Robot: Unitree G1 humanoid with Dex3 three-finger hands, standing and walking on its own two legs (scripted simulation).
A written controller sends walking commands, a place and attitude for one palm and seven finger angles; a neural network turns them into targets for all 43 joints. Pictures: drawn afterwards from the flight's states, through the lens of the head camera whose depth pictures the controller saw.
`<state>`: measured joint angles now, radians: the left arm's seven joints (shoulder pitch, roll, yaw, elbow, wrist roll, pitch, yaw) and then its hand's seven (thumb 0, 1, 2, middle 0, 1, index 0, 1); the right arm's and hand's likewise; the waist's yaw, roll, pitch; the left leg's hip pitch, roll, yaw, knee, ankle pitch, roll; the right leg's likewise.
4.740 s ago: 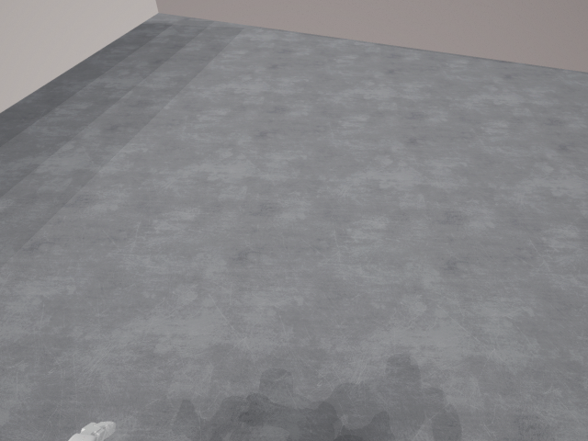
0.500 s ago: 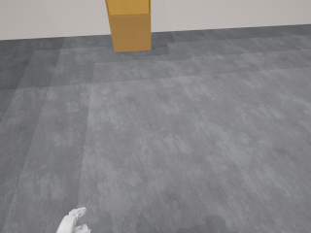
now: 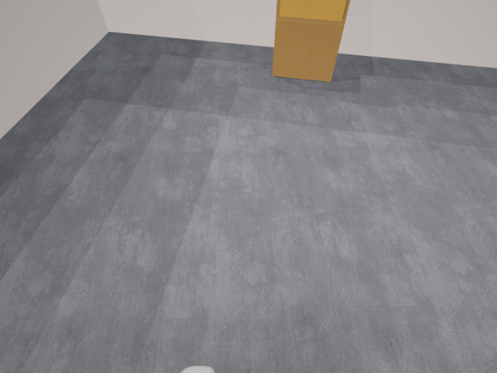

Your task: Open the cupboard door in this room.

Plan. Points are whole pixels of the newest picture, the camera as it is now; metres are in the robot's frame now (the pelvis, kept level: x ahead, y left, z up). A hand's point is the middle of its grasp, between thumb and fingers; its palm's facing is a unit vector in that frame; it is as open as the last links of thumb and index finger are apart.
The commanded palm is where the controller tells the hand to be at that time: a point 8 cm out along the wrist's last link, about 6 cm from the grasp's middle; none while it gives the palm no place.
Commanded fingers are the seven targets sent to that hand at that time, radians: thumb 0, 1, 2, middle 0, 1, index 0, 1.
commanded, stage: stand and wait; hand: left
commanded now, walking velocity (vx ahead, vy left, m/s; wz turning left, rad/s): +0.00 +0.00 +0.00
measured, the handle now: out of the picture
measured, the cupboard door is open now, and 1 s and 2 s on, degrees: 0 0 0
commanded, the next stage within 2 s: turn or walk to find it in 0.18 s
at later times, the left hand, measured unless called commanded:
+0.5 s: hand out of the picture +0.01 +0.20 -0.16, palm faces +0.13 -0.96 -0.24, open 7.4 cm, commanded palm none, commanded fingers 0.00 0.90 0.90 -0.20 -0.30 -0.20 -0.30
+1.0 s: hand out of the picture -0.05 +0.28 -0.17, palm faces +0.28 -0.93 -0.24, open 7.4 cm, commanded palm none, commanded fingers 0.00 0.90 0.90 -0.20 -0.30 -0.20 -0.30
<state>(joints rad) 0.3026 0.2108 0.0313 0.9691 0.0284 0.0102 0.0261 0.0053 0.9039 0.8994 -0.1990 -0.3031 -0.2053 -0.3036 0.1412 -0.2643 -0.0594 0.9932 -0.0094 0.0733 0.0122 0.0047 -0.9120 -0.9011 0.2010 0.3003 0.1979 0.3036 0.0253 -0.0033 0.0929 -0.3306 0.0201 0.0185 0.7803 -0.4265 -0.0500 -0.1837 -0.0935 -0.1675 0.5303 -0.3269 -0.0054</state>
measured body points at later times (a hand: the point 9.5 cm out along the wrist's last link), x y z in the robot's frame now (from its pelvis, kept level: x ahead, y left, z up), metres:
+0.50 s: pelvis -0.03 +0.01 +0.00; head -0.01 +0.00 +0.45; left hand +0.00 +0.25 -0.15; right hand +0.05 -0.22 -0.16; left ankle -0.02 +0.12 -0.72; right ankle -0.02 -0.10 -0.74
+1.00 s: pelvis -0.06 +0.06 +0.00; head -0.03 +0.08 +0.45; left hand -0.06 +0.33 -0.15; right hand +0.05 -0.17 -0.14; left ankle -0.07 +0.15 -0.74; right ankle -0.05 -0.09 -0.68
